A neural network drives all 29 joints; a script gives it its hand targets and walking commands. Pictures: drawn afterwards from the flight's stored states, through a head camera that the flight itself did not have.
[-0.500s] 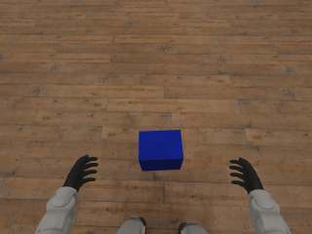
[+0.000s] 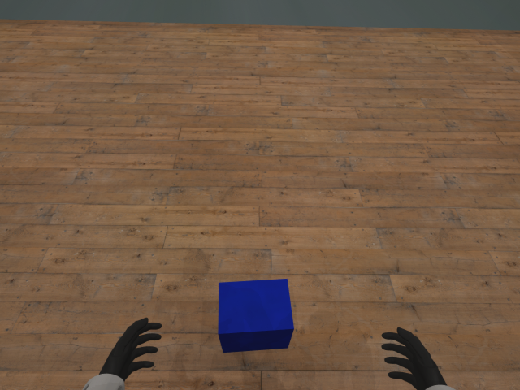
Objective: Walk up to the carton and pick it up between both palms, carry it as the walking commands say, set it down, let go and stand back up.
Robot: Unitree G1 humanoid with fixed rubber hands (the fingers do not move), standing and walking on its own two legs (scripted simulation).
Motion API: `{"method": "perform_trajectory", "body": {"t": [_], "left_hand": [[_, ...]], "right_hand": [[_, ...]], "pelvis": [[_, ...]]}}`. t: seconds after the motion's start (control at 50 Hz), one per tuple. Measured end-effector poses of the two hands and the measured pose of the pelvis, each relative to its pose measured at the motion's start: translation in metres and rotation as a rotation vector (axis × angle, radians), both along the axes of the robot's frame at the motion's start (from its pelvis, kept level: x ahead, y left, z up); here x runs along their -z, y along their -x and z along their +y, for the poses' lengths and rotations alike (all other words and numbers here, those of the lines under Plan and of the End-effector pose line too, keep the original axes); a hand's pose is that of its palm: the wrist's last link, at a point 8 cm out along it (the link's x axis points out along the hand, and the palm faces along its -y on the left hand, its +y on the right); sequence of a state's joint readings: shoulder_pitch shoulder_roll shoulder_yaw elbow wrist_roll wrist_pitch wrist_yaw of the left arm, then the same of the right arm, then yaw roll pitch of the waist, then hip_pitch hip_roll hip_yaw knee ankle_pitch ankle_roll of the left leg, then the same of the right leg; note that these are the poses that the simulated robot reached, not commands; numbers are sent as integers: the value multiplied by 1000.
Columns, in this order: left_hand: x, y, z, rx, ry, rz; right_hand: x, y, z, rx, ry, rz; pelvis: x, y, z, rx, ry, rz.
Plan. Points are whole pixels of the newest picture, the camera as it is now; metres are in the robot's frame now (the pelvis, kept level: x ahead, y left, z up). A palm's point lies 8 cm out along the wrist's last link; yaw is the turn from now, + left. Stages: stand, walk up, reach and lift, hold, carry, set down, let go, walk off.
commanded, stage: let go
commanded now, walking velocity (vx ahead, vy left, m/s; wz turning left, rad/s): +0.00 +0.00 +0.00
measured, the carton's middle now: (254, 316) +0.47 +0.03 -0.66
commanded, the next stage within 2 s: stand in 0.12 s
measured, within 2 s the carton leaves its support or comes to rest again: neither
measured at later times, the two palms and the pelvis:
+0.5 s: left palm out of the picture +0.08 +0.24 -0.13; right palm out of the picture +0.15 -0.28 -0.10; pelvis +0.04 -0.02 -0.01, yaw +5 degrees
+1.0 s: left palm out of the picture -0.05 +0.22 -0.15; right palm out of the picture +0.01 -0.25 -0.14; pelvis +0.01 -0.01 -0.01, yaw +7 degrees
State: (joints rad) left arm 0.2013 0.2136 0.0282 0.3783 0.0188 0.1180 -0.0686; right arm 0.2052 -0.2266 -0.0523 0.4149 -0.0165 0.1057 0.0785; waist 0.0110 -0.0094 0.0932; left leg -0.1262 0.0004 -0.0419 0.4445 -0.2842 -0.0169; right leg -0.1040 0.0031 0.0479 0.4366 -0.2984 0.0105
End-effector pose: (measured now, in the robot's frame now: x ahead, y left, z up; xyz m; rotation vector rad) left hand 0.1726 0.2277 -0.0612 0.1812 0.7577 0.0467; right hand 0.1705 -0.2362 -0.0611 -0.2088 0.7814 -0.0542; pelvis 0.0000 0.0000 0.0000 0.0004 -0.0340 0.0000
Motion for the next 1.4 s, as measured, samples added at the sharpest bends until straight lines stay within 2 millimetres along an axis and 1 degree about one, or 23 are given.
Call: {"method": "perform_trajectory", "body": {"t": [0.06,0.1,0.18,0.24,0.3,0.36,0.44,0.52,0.62,0.68,0.78,0.86,0.9,0.94,1.0,1.12,1.16,1.24,1.3,1.4], "left_hand": [[-2,-9,1,-14,-17,0],[-1,-10,2,-31,-31,20],[5,-4,3,-55,-61,56],[12,5,11,-89,-104,37],[23,21,17,-145,-113,34],[41,45,16,-186,-90,98],[61,76,11,-223,-62,196],[67,102,10,-250,-42,256],[71,140,18,-283,-58,341],[71,160,21,-296,-68,376],[76,194,17,-295,-69,475],[82,213,11,-296,-52,540],[85,220,5,-300,-28,561],[88,225,-2,-301,-7,579],[91,227,-10,-308,19,580],[90,222,-18,-312,9,577],[89,221,-21,-309,5,591],[87,224,-31,-322,17,609],[88,229,-37,-329,27,627],[93,238,-47,-340,57,651]], "right_hand": [[0,-7,-5,8,-6,-10],[4,-8,-7,9,-12,-7],[11,-4,-11,20,-6,-2],[26,7,-23,21,50,41],[37,16,-34,26,90,91],[39,16,-41,38,101,98],[39,15,-43,51,113,105],[42,22,-39,52,110,145],[56,49,-25,59,85,216],[66,73,-20,55,73,277],[76,115,-15,63,66,385],[79,145,-11,71,59,467],[79,156,-9,70,59,503],[78,162,-9,67,61,524],[78,160,-11,69,64,519],[86,152,-4,61,37,509],[89,153,-1,51,25,524],[92,160,4,37,4,569],[92,163,0,44,10,586],[87,164,-16,52,61,605]], "pelvis": [[0,-9,-2,3,-2,18],[1,-14,-4,-1,-2,26],[2,-22,-9,-12,-8,42],[5,-29,-13,-51,-8,52],[10,-37,-17,-64,-14,51],[12,-43,-19,-63,-9,59],[12,-46,-20,-72,-6,69],[10,-41,-17,-86,0,63],[10,-32,-12,-100,1,57],[10,-23,-9,-110,7,48],[10,-11,-7,-112,9,42],[10,-5,-7,-121,9,43],[10,-3,-9,-121,7,47],[10,-3,-10,-120,9,47],[9,-6,-11,-127,9,43],[9,-10,-13,-128,6,34],[9,-9,-14,-131,6,34],[8,-9,-17,-141,4,38],[8,-10,-20,-141,4,40],[8,-11,-24,-147,8,33]]}}
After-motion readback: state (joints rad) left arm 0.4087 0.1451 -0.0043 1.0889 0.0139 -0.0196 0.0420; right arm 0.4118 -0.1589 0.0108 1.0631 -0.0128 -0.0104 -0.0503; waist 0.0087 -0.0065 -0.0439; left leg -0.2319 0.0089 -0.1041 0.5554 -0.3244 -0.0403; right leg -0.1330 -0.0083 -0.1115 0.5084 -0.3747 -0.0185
